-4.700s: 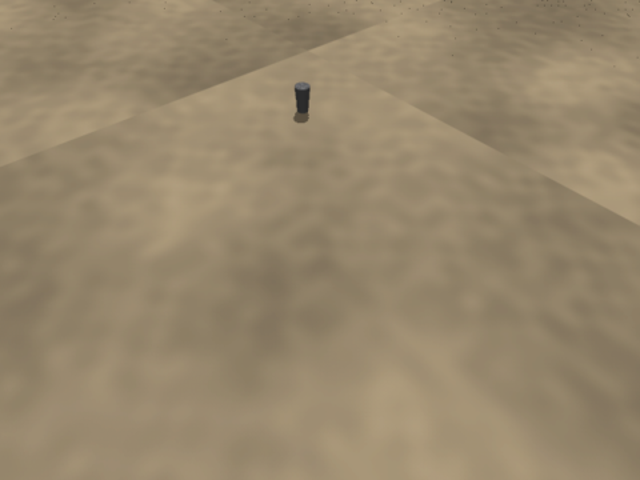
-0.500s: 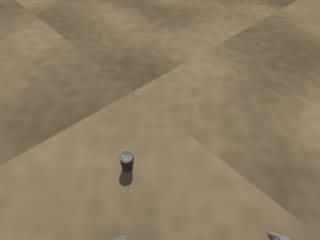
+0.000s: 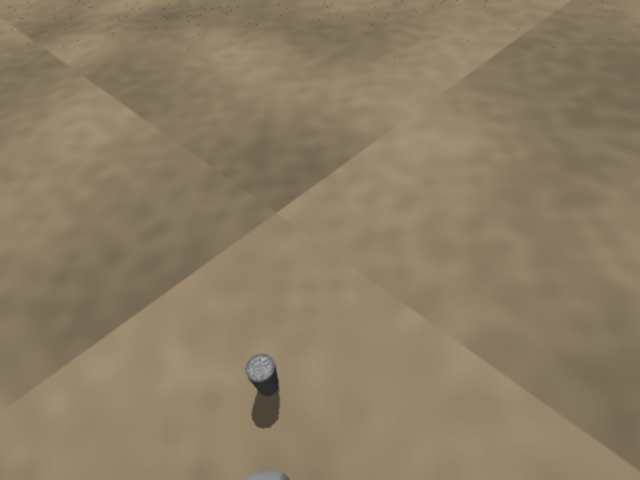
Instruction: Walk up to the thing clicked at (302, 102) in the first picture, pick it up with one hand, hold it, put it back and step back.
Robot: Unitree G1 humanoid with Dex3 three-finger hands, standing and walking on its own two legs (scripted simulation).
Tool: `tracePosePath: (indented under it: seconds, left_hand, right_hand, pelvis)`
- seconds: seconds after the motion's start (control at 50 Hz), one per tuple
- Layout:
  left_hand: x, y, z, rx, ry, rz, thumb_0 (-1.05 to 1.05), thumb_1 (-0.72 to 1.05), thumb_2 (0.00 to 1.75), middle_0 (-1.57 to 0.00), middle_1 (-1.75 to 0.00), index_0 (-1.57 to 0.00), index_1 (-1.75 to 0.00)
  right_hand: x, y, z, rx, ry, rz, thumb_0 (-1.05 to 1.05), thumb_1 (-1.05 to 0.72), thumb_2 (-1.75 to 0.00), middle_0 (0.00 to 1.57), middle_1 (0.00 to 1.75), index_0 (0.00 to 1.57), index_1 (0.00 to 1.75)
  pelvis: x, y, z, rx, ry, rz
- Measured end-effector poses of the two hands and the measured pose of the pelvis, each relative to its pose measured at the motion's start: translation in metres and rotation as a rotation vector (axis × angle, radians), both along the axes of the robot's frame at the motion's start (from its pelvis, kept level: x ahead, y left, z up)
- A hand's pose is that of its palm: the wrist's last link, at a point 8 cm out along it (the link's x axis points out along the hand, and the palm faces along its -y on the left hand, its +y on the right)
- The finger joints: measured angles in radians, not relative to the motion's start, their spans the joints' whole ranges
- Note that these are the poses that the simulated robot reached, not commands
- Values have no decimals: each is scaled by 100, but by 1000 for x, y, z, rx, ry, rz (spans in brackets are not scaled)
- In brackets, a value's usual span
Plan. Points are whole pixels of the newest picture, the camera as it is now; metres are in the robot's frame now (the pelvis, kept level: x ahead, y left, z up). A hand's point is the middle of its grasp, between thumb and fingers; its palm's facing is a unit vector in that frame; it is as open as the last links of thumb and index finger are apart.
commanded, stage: walk up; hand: left
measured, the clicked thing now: (264, 377) +0.52 +0.23 -0.69
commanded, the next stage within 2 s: stand in 1.92 s
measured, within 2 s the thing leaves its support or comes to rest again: neither
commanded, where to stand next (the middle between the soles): +0.18 +0.01 m, yaw +0 degrees
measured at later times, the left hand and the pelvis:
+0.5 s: hand (127, 479) +0.16 +0.31 -0.16, palm faces -0.03 -0.93 -0.36, open 7.4 cm; pelvis +0.12 +0.03 +0.00, yaw +1 degrees
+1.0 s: hand (163, 396) +0.28 +0.27 -0.14, palm faces -0.01 -0.94 -0.34, open 7.4 cm; pelvis +0.16 +0.02 +0.01, yaw +0 degrees
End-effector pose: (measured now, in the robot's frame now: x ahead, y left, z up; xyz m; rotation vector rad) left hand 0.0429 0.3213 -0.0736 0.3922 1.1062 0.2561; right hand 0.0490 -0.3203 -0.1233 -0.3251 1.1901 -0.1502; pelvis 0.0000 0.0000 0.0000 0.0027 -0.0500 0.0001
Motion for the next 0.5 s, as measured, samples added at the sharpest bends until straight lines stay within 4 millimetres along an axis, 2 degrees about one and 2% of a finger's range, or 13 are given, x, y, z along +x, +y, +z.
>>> tracePosePath:
  seconds: [0.08, 0.16, 0.24, 0.32, 0.4, 0.5]
  left_hand:
    - [9, -4, 3, -11, 24, 15, 0, 90, 90, -21, -30, -20, -30]
    - [19, 1, -4, -24, 55, 31, 0, 90, 90, -21, -30, -20, -30]
    - [34, 13, -21, -43, 94, 41, 0, 90, 90, -21, -30, -20, -30]
    - [58, 27, -46, -64, 112, 50, 1, 90, 90, -21, -30, -20, -30]
    - [88, 28, -50, -81, 106, 23, 1, 91, 90, -20, -30, -20, -30]
    - [116, 27, -46, -79, 92, 2, 1, 91, 90, -20, -30, -20, -30]
  right_hand:
    - [35, 6, 7, 18, -7, 29, 1, -90, -90, 20, 30, 20, 30]
    - [70, 12, 15, 8, -2, 54, 1, -90, -90, 20, 30, 20, 30]
    - [108, 24, 19, -28, -24, 65, 1, -90, -90, 20, 30, 20, 30]
    - [142, 38, 19, -65, -81, 69, 0, -90, -90, 20, 30, 20, 30]
    - [157, 48, 31, -64, -121, 51, 0, -90, -90, 20, 30, 20, 30]
    - [166, 42, 34, -77, -118, 40, 0, -90, -90, 20, 30, 20, 30]
  pelvis:
    - [23, -1, 7, -4, 6, 9]
    - [48, 3, 8, -11, 11, 15]
    - [72, 16, 1, -19, 13, 20]
    - [91, 31, -12, -8, 5, 28]
    - [104, 34, -7, -15, -3, 21]
    - [120, 33, -4, -9, 3, 12]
